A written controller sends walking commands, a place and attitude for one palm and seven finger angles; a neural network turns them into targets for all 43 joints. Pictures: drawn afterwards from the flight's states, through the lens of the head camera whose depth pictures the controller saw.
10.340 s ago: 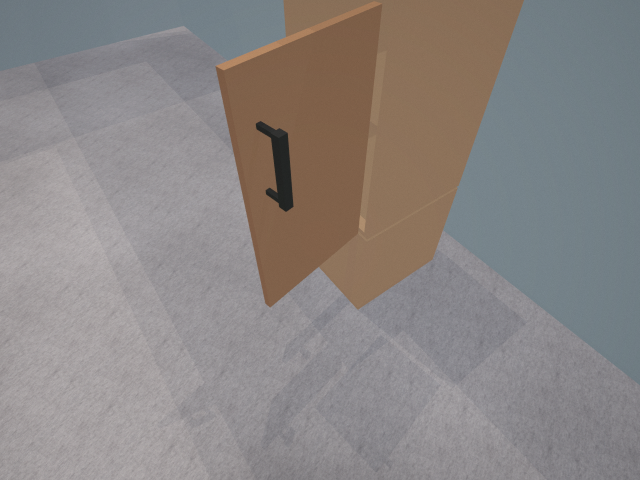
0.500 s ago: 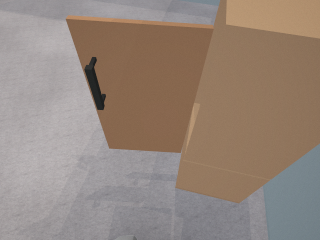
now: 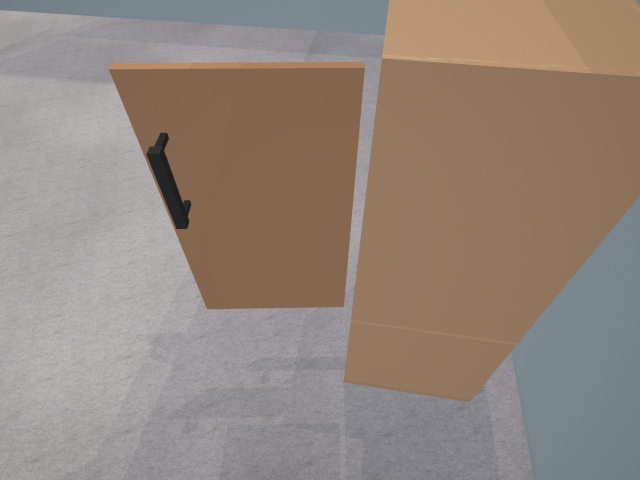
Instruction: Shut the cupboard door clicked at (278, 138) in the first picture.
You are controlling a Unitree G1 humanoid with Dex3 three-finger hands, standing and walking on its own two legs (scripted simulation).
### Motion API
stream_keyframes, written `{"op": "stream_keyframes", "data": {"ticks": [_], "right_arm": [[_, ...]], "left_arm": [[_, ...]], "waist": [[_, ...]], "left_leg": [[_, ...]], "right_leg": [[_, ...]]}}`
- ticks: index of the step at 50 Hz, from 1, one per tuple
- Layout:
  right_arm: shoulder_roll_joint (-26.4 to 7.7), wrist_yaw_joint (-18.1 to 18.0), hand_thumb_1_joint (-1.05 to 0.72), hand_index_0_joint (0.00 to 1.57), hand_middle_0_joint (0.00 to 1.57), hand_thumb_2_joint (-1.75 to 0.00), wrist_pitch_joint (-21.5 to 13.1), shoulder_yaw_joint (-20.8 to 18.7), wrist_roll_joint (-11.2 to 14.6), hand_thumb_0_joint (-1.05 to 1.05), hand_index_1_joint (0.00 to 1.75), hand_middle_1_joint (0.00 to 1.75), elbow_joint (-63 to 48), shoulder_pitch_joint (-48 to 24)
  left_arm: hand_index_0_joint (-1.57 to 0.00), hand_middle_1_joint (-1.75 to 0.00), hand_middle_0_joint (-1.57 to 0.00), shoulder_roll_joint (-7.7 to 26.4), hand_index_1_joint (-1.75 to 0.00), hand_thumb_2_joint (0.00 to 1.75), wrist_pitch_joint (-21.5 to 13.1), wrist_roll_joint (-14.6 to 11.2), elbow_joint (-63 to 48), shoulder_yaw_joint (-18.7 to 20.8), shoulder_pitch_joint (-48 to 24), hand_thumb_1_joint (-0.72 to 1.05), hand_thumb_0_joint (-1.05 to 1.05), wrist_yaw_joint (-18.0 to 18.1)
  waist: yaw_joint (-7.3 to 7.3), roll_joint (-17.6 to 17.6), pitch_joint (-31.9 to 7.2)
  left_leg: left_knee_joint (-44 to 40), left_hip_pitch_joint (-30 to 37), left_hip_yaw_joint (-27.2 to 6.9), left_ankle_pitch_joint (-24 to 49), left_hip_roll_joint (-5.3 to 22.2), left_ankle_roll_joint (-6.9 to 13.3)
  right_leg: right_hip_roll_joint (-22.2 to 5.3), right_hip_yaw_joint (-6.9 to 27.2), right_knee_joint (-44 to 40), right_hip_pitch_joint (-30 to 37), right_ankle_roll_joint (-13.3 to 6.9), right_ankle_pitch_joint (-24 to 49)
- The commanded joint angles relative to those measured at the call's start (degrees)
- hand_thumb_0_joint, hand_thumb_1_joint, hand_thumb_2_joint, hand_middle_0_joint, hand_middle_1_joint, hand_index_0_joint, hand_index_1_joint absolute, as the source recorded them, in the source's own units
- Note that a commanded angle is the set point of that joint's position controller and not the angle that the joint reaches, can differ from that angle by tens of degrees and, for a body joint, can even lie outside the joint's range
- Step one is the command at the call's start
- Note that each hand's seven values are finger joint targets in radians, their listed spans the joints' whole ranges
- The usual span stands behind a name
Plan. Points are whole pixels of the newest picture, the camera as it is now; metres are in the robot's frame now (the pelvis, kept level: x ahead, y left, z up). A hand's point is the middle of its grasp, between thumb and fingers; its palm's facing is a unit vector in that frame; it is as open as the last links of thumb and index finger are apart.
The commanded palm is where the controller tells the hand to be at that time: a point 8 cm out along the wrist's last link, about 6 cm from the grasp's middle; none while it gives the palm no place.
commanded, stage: come to a stop and stand still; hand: left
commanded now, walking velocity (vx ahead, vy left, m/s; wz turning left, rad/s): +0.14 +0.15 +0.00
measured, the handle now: (172, 183) +0.52 +0.26 +0.08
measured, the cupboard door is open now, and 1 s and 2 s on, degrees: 100 100 100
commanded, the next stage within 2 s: look again from close up in 0.22 s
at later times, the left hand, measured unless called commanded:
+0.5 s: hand out of the picture +0.01 +0.20 -0.18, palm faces +0.01 -0.98 -0.22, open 7.4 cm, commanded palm none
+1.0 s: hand out of the picture +0.00 +0.21 -0.18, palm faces -0.02 -0.98 -0.22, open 7.4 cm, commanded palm none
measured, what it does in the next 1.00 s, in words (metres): stands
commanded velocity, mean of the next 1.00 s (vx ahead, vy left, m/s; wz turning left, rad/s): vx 0.03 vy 0.02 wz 0.03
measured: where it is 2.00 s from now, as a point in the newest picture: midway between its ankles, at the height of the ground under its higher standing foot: outside the picture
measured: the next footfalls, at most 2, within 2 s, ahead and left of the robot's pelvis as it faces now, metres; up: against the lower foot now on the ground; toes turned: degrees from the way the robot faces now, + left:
right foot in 1.58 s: +0.20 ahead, -0.11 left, +0.00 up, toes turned -2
left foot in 1.94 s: +0.08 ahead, +0.12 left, +0.00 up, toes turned +6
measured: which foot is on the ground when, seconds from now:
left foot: down 0.00-1.00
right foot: down 0.00-1.00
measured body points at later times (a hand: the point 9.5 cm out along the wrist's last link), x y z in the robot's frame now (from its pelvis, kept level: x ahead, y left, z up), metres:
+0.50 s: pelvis +0.01 +0.03 -0.01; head +0.03 +0.02 +0.44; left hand +0.01 +0.25 -0.16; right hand +0.02 -0.20 -0.17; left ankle +0.03 +0.12 -0.74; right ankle -0.06 -0.12 -0.74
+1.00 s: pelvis +0.00 +0.02 +0.00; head +0.01 +0.03 +0.45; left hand +0.00 +0.26 -0.16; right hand +0.03 -0.22 -0.15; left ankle +0.03 +0.12 -0.74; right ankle -0.06 -0.12 -0.74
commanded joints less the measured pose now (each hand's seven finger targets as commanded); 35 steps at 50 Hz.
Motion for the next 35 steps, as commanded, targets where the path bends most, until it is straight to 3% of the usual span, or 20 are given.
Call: {"op": "stream_keyframes", "data": {"ticks": [1, 5, 8, 10, 12, 15, 16, 17, 18, 19, 21, 23, 26, 27, 28, 32, 35], "right_arm": [[-2.19, 0.34, -0.9, 0.2, 0.2, -0.9, -1.63, 0.31, -0.28, 0.0, 0.3, 0.3, -1.38, 1.24], [-2.71, -0.1, -0.9, 0.2, 0.2, -0.9, -2.6, 0.66, 0.2, 0.0, 0.3, 0.3, 0.51, 3.87], [-2.75, -0.78, -0.9, 0.2, 0.2, -0.9, -3.05, 0.94, 0.44, 0.0, 0.3, 0.3, 2.11, 6.66], [-3.92, -1.58, -0.9, 0.2, 0.2, -0.9, -3.54, 1.1, 0.51, 0.0, 0.3, 0.3, 2.97, 7.24], [-4.25, -2.08, -0.9, 0.2, 0.2, -0.9, -3.38, 0.96, 0.8, 0.0, 0.3, 0.3, 3.38, 7.62], [-3.66, -2.21, -0.9, 0.2, 0.2, -0.9, -3.1, 1.02, 0.79, 0.0, 0.3, 0.3, 3.29, 6.29], [-3.82, -1.1, -0.9, 0.2, 0.2, -0.9, -4.48, 2.11, 1.22, 0.0, 0.3, 0.3, -1.55, -0.9], [-2.38, -0.58, -0.9, 0.2, 0.2, -0.9, -4.0, 1.89, 0.83, 0.0, 0.3, 0.3, -2.66, 4.32], [-1.86, -0.49, -0.9, 0.2, 0.2, -0.9, -3.83, 1.97, 0.25, 0.0, 0.3, 0.3, -2.47, 4.06], [-2.72, -0.59, -0.9, 0.2, 0.2, -0.9, -3.84, 1.98, 0.28, 0.0, 0.3, 0.3, -2.49, 6.48], [-4.34, -0.81, -0.9, 0.2, 0.2, -0.9, -4.43, 1.86, 0.44, 0.0, 0.3, 0.3, -2.94, 6.83], [-4.89, -1.22, -0.9, 0.2, 0.2, -0.9, -4.66, 1.92, 0.64, 0.0, 0.3, 0.3, -3.56, 5.52], [-5.4, -1.01, -0.9, 0.2, 0.2, -0.9, -4.02, 1.85, 0.66, 0.0, 0.3, 0.3, -4.79, 3.29], [-5.77, -0.92, -0.9, 0.2, 0.2, -0.9, -3.95, 1.8, 0.56, 0.0, 0.3, 0.3, -5.04, 3.3], [-5.6, -0.86, -0.9, 0.2, 0.2, -0.9, -4.05, 1.83, 0.52, 0.0, 0.3, 0.3, -4.89, 3.16], [-7.21, -0.62, -0.9, 0.2, 0.2, -0.9, -3.65, 1.62, 0.45, 0.0, 0.3, 0.3, -5.61, 1.52], [-7.58, -0.52, -0.9, 0.2, 0.2, -0.9, -3.77, 1.68, 0.48, 0.0, 0.3, 0.3, -5.84, 0.55]], "left_arm": [[-0.2, -0.3, -0.2, 7.36, -0.3, 0.9, -2.6, -0.34, -1.29, 0.74, -0.17, 0.9, 0.0, 0.25], [-0.2, -0.3, -0.2, 7.06, -0.3, 0.9, -3.21, -0.22, 0.56, 0.89, 2.55, 0.9, 0.0, 0.26], [-0.2, -0.3, -0.2, 6.53, -0.3, 0.9, -2.9, -0.44, 1.64, 1.33, 3.1, 0.9, 0.0, 0.58], [-0.2, -0.3, -0.2, 5.53, -0.3, 0.9, -2.39, -0.75, 2.5, 1.17, 4.72, 0.9, 0.0, 0.81], [-0.2, -0.3, -0.2, 5.08, -0.3, 0.9, -1.73, -0.88, 2.79, 1.02, 4.58, 0.9, 0.0, 1.17], [-0.2, -0.3, -0.2, 3.78, -0.3, 0.9, -1.13, -0.72, 3.4, 0.71, 4.5, 0.9, 0.0, 1.1], [-0.2, -0.3, -0.2, 4.84, -0.3, 0.9, -3.43, 0.4, 4.07, -0.33, 9.45, 0.9, 0.0, 3.11], [-0.2, -0.3, -0.2, 7.24, -0.3, 0.9, -3.87, 0.17, 1.05, 0.21, 4.95, 0.9, 0.0, 2.71], [-0.2, -0.3, -0.2, 7.87, -0.3, 0.9, -4.12, 0.26, 0.05, 0.5, 3.2, 0.9, 0.0, 2.17], [-0.2, -0.3, -0.2, 7.04, -0.3, 0.9, -4.02, 0.24, -0.05, 0.3, 2.41, 0.9, 0.0, 2.06], [-0.2, -0.3, -0.2, 4.81, -0.3, 0.9, -3.54, 0.12, -0.37, -0.2, 4.38, 0.9, 0.0, 2.05], [-0.2, -0.3, -0.2, 4.39, -0.3, 0.9, -3.08, 0.02, -0.7, -0.43, 5.48, 0.9, 0.0, 1.95], [-0.2, -0.3, -0.2, 5.09, -0.3, 0.9, -2.4, 0.04, -1.17, -0.61, 4.45, 0.9, 0.0, 1.74], [-0.2, -0.3, -0.2, 5.25, -0.3, 0.9, -2.22, 0.1, -1.56, -0.61, 4.07, 0.9, 0.0, 1.64], [-0.2, -0.3, -0.2, 5.74, -0.3, 0.9, -2.16, 0.18, -1.85, -0.53, 3.75, 0.9, 0.0, 1.47], [-0.2, -0.3, -0.2, 6.87, -0.3, 0.9, -1.51, 0.15, -2.63, -0.62, 4.01, 0.9, 0.0, 1.18], [-0.2, -0.3, -0.2, 7.75, -0.3, 0.9, -1.69, 0.18, -2.92, -0.68, 4.46, 0.9, 0.0, 0.96]], "waist": [[0.26, -11.37, 7.96], [0.97, -7.94, 8.21], [1.15, -5.4, 5.41], [1.6, 0.21, 0.36], [1.57, 2.86, -1.1], [1.84, 2.17, 1.53], [3.91, 1.05, 3.25], [-0.74, 0.25, 1.14], [0.22, 3.26, 1.08], [-0.95, 1.88, -0.92], [-0.02, 2.56, -3.29], [1.17, 3.44, -2.61], [1.06, -2.55, 2.87], [0.84, -2.67, 3.63], [1.03, -0.06, 4.12], [1.43, 0.61, 4.77], [1.76, -0.32, 3.33]], "left_leg": [[4.0, 2.99, -3.44, 0.5, 0.36, -0.45], [0.29, 3.76, -2.86, 2.29, 0.54, -1.1], [-2.72, 7.64, -3.35, 11.71, 1.94, -0.64], [-2.78, 12.25, -5.18, 21.82, 3.31, 0.59], [-2.73, 13.48, -6.46, 24.51, 4.5, 1.83], [-5.37, 11.49, -7.61, 16.65, 4.4, 2.16], [7.1, 9.5, -6.53, 21.25, 3.69, 1.8], [4.93, 6.96, -5.54, 5.95, 2.73, 2.04], [2.72, 8.07, -4.91, 4.45, 1.78, 1.79], [1.62, 8.3, -5.59, 8.38, 2.49, 2.21], [0.74, 9.99, -7.97, 19.74, 4.41, 3.49], [-0.51, 9.54, -9.23, 23.36, 5.5, 4.75], [-2.62, 6.3, -8.54, 11.04, 4.02, 4.11], [-3.66, 6.33, -8.46, 8.38, 3.91, 3.95], [-4.75, 5.83, -8.45, 8.43, 3.69, 4.01], [-8.8, 5.12, -9.8, -1.51, 4.23, 4.06], [-8.78, 6.17, -8.97, -0.39, 3.88, 3.96]], "right_leg": [[-12.02, 11.3, -17.12, -10.81, -6.82, -4.48], [-12.37, 8.56, -10.94, -6.15, -5.71, 10.37], [-9.97, 5.11, -6.36, -3.24, -3.95, 17.83], [-7.8, 3.19, -1.68, -1.3, -2.53, 23.1], [-6.39, 2.19, -1.28, -0.92, -1.7, 16.98], [-5.39, 2.23, -3.76, -1.84, -1.29, 8.58], [-6.63, 8.05, -6.74, -5.59, -1.59, 29.17], [-9.19, 7.14, -4.85, -3.66, -3.27, 23.34], [-9.15, 6.57, -2.84, -3.83, -3.98, 24.63], [-6.42, 4.55, -0.57, -2.96, -3.66, 19.31], [-3.39, 2.34, 2.38, -2.34, -2.61, 14.37], [-2.04, 1.26, 2.66, -2.2, -1.77, 9.19], [-2.78, 2.68, 0.16, -5.38, -1.72, 4.92], [-2.86, 2.61, 0.08, -6.21, -1.69, 3.69], [-2.75, 2.38, 0.42, -5.85, -1.61, 4.04], [-2.36, 2.5, -0.28, -7.12, -1.28, -0.86], [-2.98, 3.22, -1.2, -6.44, -1.29, 1.18]]}}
